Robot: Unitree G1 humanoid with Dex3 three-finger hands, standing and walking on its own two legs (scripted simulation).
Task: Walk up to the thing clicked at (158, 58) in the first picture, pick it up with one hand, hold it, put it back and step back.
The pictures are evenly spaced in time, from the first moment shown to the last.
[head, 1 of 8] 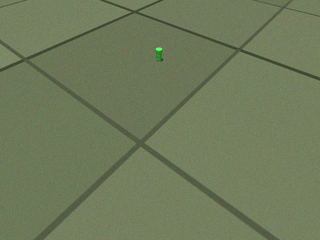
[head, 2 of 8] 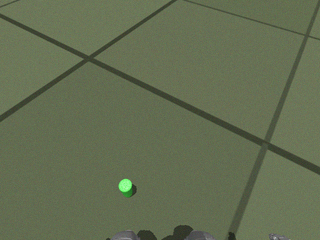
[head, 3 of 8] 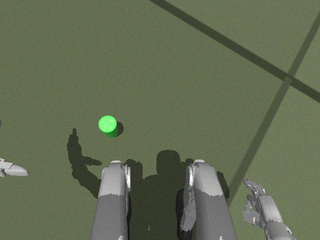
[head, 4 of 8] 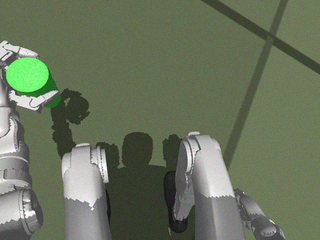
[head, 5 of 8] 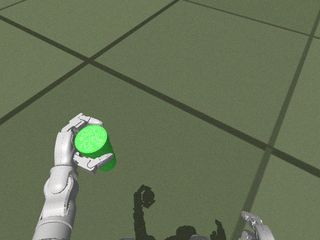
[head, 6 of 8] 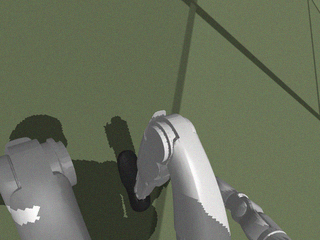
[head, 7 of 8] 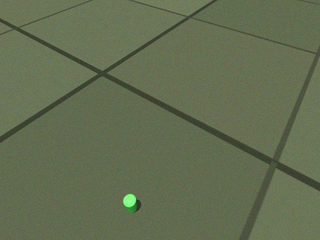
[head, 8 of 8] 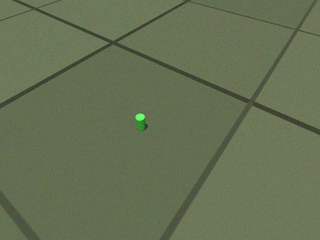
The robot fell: no
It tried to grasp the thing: yes
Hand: left
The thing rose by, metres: 0.70
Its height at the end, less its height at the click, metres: +0.00
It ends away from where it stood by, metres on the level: 0.01
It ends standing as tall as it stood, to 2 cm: yes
